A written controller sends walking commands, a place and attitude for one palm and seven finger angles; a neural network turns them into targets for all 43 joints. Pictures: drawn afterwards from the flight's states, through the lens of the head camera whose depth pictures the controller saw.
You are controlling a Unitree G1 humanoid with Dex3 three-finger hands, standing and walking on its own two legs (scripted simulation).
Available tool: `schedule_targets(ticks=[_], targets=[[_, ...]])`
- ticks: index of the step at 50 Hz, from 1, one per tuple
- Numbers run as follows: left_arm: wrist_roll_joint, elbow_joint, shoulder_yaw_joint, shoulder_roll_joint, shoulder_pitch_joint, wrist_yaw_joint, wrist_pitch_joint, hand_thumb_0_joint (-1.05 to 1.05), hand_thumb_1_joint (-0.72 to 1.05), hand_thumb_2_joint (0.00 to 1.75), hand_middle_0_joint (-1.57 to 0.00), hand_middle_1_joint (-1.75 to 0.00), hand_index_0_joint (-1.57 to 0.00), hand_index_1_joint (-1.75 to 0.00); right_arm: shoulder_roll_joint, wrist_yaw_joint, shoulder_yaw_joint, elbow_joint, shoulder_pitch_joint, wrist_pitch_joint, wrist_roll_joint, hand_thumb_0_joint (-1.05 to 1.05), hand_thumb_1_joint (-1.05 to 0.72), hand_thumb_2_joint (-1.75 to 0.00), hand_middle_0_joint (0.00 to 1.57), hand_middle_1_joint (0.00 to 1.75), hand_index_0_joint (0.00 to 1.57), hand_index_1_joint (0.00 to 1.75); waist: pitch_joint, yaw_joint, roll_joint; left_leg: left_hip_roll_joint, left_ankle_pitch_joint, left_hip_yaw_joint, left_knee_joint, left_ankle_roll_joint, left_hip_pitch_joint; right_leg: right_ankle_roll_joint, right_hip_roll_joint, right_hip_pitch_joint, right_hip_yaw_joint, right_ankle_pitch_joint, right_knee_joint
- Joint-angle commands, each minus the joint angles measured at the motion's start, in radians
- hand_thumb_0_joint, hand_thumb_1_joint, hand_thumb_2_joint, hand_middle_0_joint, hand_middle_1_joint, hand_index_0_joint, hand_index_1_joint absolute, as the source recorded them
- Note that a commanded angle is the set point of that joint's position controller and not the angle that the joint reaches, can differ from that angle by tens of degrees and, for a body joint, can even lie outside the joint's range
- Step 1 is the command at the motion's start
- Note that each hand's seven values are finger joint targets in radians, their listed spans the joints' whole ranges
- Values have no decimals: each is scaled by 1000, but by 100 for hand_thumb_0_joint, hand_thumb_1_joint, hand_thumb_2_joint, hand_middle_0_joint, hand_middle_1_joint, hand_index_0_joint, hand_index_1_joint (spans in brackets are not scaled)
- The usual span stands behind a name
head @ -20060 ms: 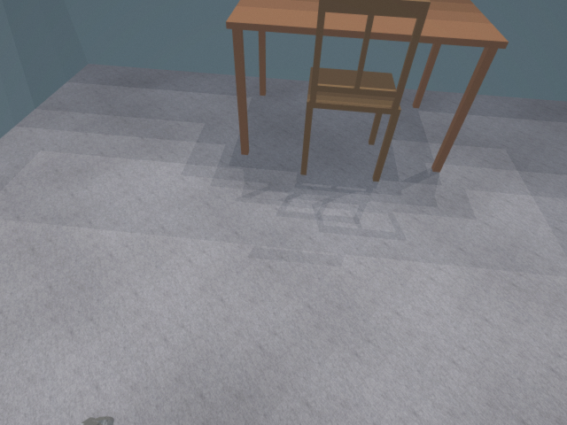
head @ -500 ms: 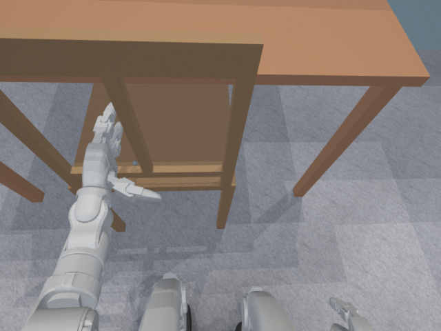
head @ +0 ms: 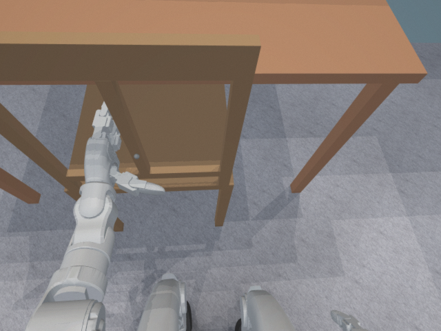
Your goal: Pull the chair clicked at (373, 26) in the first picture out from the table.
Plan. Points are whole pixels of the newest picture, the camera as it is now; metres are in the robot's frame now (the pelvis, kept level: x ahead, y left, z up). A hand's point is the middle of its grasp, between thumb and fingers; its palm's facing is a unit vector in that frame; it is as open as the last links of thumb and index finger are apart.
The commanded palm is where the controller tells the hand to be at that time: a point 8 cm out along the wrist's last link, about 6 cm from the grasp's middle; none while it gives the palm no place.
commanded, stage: push the fingers through the gap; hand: left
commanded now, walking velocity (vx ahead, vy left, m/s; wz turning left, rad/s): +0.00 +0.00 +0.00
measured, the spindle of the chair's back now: (130, 135) +0.46 +0.16 +0.02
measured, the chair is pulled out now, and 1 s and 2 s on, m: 0.00 0.00 0.04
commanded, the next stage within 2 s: hook a spindle and tug to test in 0.12 s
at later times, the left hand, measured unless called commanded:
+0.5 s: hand (137, 154) +0.42 +0.15 +0.02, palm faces +0.04 -1.00 -0.05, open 16.1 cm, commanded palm +0.40 +0.19 +0.02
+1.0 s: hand (139, 152) +0.43 +0.14 +0.02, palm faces +0.04 -1.00 -0.03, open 7.6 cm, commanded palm +0.39 +0.19 +0.02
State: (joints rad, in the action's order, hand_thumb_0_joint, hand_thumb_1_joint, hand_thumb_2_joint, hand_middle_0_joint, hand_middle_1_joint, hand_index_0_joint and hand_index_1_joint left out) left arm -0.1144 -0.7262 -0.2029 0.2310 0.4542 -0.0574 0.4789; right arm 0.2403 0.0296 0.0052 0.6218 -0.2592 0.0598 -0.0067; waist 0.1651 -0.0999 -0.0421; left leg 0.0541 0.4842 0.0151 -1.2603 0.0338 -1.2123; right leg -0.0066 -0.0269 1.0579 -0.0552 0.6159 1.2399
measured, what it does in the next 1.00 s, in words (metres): stands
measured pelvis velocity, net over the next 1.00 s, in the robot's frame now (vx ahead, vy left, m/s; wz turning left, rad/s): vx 0.00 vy -0.01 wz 0.00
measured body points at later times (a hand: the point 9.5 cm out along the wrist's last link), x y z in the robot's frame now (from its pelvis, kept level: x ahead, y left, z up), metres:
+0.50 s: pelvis -0.01 -0.01 -0.01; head +0.12 +0.01 +0.42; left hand +0.41 +0.20 +0.02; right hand +0.09 -0.27 -0.13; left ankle +0.05 +0.10 -0.62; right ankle -0.02 -0.12 -0.62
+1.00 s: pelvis +0.00 -0.01 +0.00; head +0.13 +0.00 +0.43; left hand +0.42 +0.20 +0.02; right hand +0.09 -0.27 -0.12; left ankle +0.05 +0.10 -0.62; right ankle -0.02 -0.12 -0.62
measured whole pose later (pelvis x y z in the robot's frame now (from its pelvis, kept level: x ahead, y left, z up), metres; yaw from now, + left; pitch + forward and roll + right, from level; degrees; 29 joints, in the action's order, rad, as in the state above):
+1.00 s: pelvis +0.00 -0.01 +0.00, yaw +0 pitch +25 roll -3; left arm -0.13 -0.72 -0.21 0.25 0.45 -0.05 0.46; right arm 0.24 0.04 0.01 0.61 -0.25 0.06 0.00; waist 0.17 -0.11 -0.04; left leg 0.06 0.49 0.02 -1.26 0.02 -1.20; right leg -0.02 -0.03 1.06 -0.05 0.62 1.25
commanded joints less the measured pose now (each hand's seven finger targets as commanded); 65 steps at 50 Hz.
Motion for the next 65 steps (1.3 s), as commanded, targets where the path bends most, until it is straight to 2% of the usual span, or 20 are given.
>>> schedule_targets(ticks=[1,7,11,13,17,18,22,26,27,32,36,42,43,46,51,52,55,59,61,65], targets=[[4,238,-48,182,327,35,117,0,-50,30,-6,-8,-6,-8,160,-7,55,-78,-80,-29,-12,0,-90,-90,20,30,20,30,467,-10,-64,-21,-362,-79,110,-15,529,-21,-18,-57,9,-375,-154],[-9,127,12,114,263,-21,64,0,-50,30,-6,-8,-6,-8,165,-3,56,-87,-78,-15,-1,0,-90,-90,20,30,20,30,398,-27,-28,-24,-301,-72,116,-10,479,-22,-18,-48,8,-343,-176],[-26,192,2,134,335,-24,75,0,-50,30,-6,-8,-6,-8,168,-10,59,-93,-67,-18,3,0,-90,-90,20,30,20,30,422,-21,-42,-24,-285,-81,117,-10,501,-23,-16,-38,9,-314,-178],[-28,242,1,133,354,-11,98,0,-50,30,-10,-19,-10,-19,165,-11,59,-92,-68,-26,-1,0,-90,-90,20,30,20,30,463,-18,-57,-22,-319,-88,113,-11,541,-23,-16,-34,7,-327,-170],[1,202,-48,202,390,22,125,0,-50,30,-17,-41,-17,-41,167,-16,56,-69,-69,-29,-9,0,-90,-90,20,30,20,30,431,-26,-37,-24,-282,-83,94,-9,485,-20,-18,-24,16,-307,-160],[7,184,-33,183,393,24,126,0,-50,30,-18,-46,-18,-46,162,-14,52,-70,-67,-28,-10,0,-90,-90,20,30,20,30,429,-26,-46,-28,-272,-80,94,-8,472,-20,-17,-25,18,-301,-159],[19,107,-28,178,390,13,102,0,-50,30,-25,-68,-25,-68,168,-12,52,-75,-67,-22,-10,0,-90,-90,20,30,20,30,416,-28,-52,-28,-232,-79,96,-8,458,-23,-18,-9,17,-263,-164],[-11,120,-48,190,356,-8,72,0,-50,30,-32,-90,-32,-90,170,-14,52,-91,-67,-14,-4,0,-90,-90,20,30,20,30,457,-13,-39,-30,-267,-67,99,-7,452,-21,-17,-75,26,-322,-172],[-16,137,-17,157,362,-16,70,0,-44,32,-34,-96,-34,-96,166,-13,50,-96,-66,-16,-1,0,-90,-90,20,30,20,30,465,-20,-55,-31,-285,-69,99,-6,469,-22,-17,-67,25,-335,-169],[-31,179,-42,178,333,-11,78,0,-16,44,-43,-123,-43,-123,164,-14,52,-90,-72,-22,0,0,-90,-90,20,30,20,30,463,-20,-5,-31,-310,-63,93,-1,444,-16,-18,-111,32,-388,-171],[-19,178,-25,162,347,-8,96,0,6,54,-50,-145,-50,-145,158,-12,54,-77,-74,-27,-2,0,-90,-90,20,30,20,30,431,-23,-31,-32,-288,-57,90,-3,434,-15,-15,-86,34,-367,-172],[-25,214,-15,144,286,-12,94,0,40,68,-50,-145,-50,-145,158,-4,57,-91,-73,-32,-4,0,-90,-90,20,30,20,30,479,-7,-57,-30,-352,-60,97,-6,489,-21,-16,-100,25,-415,-160],[-23,215,-39,170,256,-11,91,0,45,71,-50,-145,-50,-145,160,-3,59,-89,-76,-30,-4,0,-90,-90,20,30,20,30,486,8,-65,-28,-365,-60,101,-11,496,-23,-16,-110,24,-425,-159],[-29,230,-40,171,232,-9,84,0,62,78,-50,-145,-50,-145,160,-2,59,-97,-73,-26,-2,0,-90,-90,20,30,20,30,469,4,-23,-28,-370,-55,105,-7,479,-19,-16,-134,28,-451,-166],[-30,261,-26,144,174,2,84,0,90,90,-50,-145,-50,-145,156,4,60,-105,-74,-27,-3,0,-90,-90,20,30,20,30,472,14,-32,-28,-401,-56,112,-10,501,-20,-17,-139,21,-474,-163],[-27,266,-14,141,188,3,87,0,90,90,-50,-145,-50,-145,157,4,61,-103,-74,-27,-2,0,-90,-90,20,30,20,30,460,0,-28,-26,-410,-57,109,-9,505,-19,-17,-128,20,-482,-161],[-27,277,-28,146,135,5,89,0,90,90,-50,-145,-50,-145,156,6,64,-107,-76,-25,-4,0,-90,-90,20,30,20,30,472,13,-8,-26,-435,-53,110,-10,503,-18,-17,-154,22,-520,-157],[-30,360,18,99,49,1,90,0,90,90,-50,-145,-50,-145,148,14,66,-125,-69,-25,-3,0,-90,-90,20,30,20,30,503,34,-67,-22,-512,-55,122,-17,576,-23,-13,-160,14,-555,-154],[-32,371,21,97,19,6,81,0,90,90,-50,-145,-50,-145,148,16,67,-129,-69,-21,-3,0,-90,-90,20,30,20,30,486,30,-23,-23,-510,-50,122,-12,554,-19,-13,-184,16,-584,-160],[-28,404,16,105,-48,7,80,0,90,90,-50,-145,-50,-145,144,19,68,-137,-67,-20,-3,0,-90,-90,20,30,20,30,478,38,-14,-25,-534,-41,120,-10,536,-16,-10,-219,23,-645,-153]])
